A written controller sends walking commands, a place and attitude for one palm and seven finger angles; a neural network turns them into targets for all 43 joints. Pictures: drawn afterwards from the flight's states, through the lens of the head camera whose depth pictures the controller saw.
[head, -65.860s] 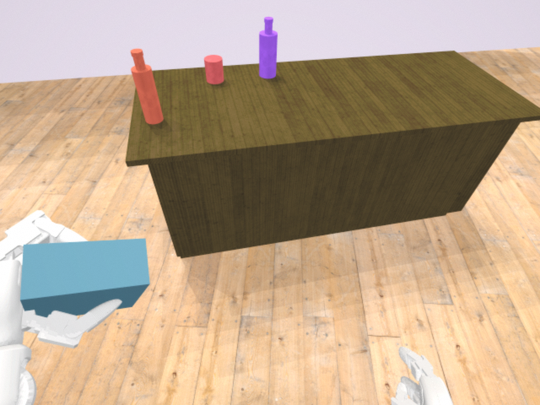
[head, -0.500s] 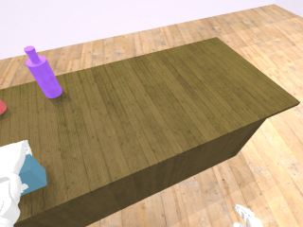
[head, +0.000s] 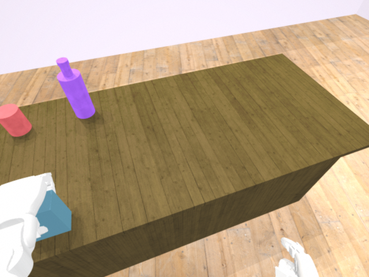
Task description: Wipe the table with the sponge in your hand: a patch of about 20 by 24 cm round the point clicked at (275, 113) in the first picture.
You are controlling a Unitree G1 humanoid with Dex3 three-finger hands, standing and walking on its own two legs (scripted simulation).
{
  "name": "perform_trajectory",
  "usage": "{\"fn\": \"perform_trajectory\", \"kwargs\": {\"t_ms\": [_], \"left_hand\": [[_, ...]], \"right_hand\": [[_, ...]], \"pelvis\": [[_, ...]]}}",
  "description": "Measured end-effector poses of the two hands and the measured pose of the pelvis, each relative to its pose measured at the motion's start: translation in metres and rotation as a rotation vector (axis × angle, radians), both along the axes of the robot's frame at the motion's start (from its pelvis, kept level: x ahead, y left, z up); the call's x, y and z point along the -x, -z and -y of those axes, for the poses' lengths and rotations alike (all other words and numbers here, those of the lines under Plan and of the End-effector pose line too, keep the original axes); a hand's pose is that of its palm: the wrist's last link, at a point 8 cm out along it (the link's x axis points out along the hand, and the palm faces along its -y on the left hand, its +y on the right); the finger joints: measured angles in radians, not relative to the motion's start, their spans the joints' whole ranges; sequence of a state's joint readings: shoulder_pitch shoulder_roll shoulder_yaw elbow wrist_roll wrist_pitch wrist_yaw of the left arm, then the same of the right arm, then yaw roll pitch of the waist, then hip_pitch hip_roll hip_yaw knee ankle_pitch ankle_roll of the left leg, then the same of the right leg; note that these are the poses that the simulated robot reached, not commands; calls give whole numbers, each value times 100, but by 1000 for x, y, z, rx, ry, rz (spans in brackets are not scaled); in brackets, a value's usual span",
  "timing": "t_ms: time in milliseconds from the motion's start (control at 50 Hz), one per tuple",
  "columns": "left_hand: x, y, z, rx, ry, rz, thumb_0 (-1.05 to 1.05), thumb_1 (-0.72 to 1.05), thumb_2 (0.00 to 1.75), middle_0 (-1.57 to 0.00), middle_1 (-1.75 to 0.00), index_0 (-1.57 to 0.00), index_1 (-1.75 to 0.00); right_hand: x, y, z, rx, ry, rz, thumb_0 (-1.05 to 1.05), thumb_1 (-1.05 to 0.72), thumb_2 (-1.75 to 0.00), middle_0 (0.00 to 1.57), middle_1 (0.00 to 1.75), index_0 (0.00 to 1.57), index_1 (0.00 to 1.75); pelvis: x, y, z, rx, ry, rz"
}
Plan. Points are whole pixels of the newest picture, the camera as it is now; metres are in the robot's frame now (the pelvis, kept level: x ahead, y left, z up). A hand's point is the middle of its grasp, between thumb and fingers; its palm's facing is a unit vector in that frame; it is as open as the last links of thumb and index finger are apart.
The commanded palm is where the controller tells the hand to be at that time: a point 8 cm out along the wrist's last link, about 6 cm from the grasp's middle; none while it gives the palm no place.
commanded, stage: lift the sponge slowly off the table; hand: left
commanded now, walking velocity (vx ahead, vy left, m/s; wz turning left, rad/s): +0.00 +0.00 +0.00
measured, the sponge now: (39, 221) +0.21 +0.37 -0.05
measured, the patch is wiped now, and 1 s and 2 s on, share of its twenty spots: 0.95 0.95 0.95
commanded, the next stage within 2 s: bring the sponge back beside the body in 1.18 s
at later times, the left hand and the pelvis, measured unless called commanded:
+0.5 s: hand (28, 196) +0.24 +0.36 +0.04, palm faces -0.09 -0.03 -1.00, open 9.4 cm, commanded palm +0.22 +0.36 +0.10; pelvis -0.01 -0.01 +0.01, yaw +0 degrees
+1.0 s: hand (24, 183) +0.25 +0.36 +0.08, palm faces -0.09 -0.02 -1.00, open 9.4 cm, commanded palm +0.22 +0.35 +0.14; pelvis +0.00 -0.02 +0.02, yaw +0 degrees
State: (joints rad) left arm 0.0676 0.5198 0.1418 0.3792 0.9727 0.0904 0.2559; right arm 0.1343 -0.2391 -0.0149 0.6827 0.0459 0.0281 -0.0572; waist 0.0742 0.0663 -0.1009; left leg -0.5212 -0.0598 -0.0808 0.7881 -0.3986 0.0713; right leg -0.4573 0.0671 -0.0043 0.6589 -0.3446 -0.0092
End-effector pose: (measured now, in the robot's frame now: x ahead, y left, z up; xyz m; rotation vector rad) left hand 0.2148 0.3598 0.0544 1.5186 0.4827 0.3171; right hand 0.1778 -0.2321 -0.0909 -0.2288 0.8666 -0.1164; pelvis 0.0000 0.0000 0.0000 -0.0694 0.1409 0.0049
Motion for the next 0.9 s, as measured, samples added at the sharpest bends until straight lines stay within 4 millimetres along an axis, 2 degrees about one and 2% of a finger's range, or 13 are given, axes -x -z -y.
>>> {"fn": "perform_trajectory", "kwargs": {"t_ms": [200,460,740,900], "left_hand": [[-14,-22,3,-4,13,15,0,-49,103,-82,-141,-84,-148],[-8,-37,4,-7,15,9,0,-48,102,-82,-141,-84,-148],[-12,-58,15,-14,21,24,0,-48,102,-82,-141,-84,-148],[-18,-71,12,-22,1,12,0,-48,102,-82,-141,-84,-147]], "right_hand": [[11,-2,-1,-23,13,-10,1,-90,-90,21,30,20,30],[26,-3,17,-8,34,-42,1,-91,-90,20,30,20,30],[9,-10,18,-25,14,1,1,-91,-90,20,30,20,30],[2,-14,19,-35,1,9,1,-91,-90,20,30,20,30]], "pelvis": [[4,-6,1,-8,6,21],[6,-12,7,-16,8,45],[6,-17,16,-28,1,71],[4,-20,22,-32,2,81]]}}
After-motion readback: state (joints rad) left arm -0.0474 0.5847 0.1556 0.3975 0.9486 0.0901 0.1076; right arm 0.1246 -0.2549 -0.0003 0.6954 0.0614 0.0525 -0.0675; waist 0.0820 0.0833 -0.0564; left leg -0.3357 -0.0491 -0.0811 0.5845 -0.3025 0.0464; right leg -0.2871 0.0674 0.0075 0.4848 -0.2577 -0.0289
